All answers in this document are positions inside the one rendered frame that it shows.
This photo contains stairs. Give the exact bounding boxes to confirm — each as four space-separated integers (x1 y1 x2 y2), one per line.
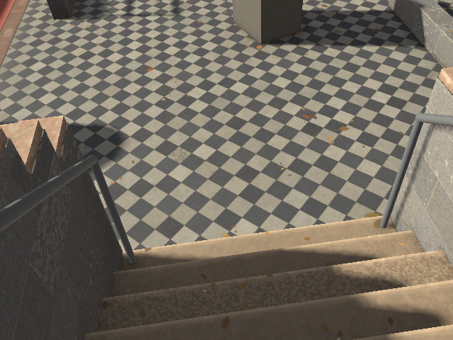
84 215 453 340

